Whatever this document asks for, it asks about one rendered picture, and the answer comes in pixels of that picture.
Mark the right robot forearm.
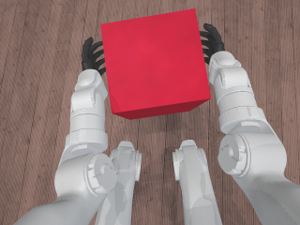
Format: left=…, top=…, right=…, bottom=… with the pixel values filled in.
left=208, top=51, right=287, bottom=161

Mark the left robot shin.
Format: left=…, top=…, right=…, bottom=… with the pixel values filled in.
left=110, top=141, right=135, bottom=160

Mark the carton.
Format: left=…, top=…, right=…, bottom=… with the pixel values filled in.
left=100, top=8, right=211, bottom=120

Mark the left robot upper arm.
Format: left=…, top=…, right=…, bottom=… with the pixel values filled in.
left=13, top=151, right=117, bottom=225

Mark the robot right thigh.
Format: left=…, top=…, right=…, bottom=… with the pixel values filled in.
left=172, top=144, right=222, bottom=225

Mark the left robot hand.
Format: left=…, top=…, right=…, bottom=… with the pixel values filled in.
left=82, top=37, right=107, bottom=76

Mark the right robot hand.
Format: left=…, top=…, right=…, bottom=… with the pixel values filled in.
left=199, top=23, right=225, bottom=65

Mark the right robot upper arm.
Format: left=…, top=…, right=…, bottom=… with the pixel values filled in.
left=217, top=131, right=300, bottom=225

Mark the left robot forearm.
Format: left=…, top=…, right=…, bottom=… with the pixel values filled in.
left=57, top=68, right=108, bottom=168

